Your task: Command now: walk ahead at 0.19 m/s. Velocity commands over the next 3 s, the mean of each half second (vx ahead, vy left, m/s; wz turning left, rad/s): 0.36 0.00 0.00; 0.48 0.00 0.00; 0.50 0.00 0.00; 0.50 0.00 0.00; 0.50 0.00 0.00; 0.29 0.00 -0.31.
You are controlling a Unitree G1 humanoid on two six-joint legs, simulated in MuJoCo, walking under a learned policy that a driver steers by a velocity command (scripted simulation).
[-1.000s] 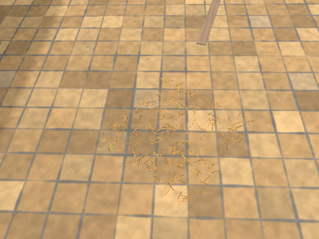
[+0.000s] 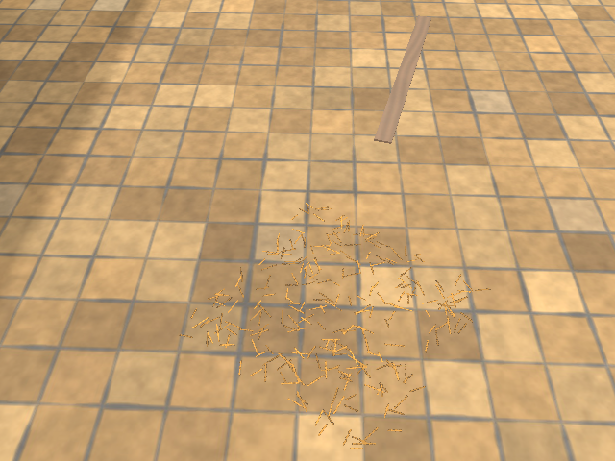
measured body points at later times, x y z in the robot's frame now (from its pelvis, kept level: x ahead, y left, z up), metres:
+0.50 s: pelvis +0.16 +0.05 +0.00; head +0.17 +0.07 +0.45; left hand +0.24 +0.29 -0.15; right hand +0.08 -0.17 -0.14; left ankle +0.08 +0.12 -0.74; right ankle +0.20 -0.07 -0.67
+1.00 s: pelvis +0.44 +0.02 +0.00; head +0.46 +0.01 +0.45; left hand +0.40 +0.26 -0.14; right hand +0.54 -0.22 -0.14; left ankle +0.50 +0.17 -0.67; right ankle +0.43 -0.03 -0.74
